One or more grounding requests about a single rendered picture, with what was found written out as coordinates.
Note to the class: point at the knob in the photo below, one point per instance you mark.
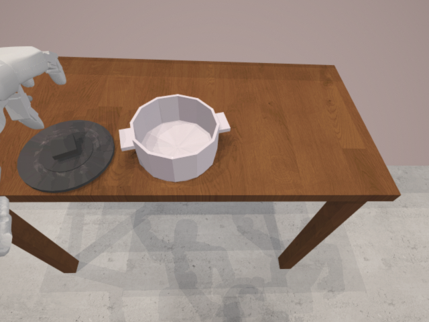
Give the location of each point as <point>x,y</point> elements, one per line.
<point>63,147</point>

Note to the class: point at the pot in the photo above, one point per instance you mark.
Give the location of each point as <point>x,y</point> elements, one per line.
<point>175,136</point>

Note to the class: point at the robot left hand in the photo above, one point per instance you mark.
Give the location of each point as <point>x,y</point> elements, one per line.
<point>28,62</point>

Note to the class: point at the left robot forearm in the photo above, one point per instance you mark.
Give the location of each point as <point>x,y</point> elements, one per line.
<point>9,85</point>

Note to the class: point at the lid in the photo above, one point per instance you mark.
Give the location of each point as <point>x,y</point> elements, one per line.
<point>39,170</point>

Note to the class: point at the table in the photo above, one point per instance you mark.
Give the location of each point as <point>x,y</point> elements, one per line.
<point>295,135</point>

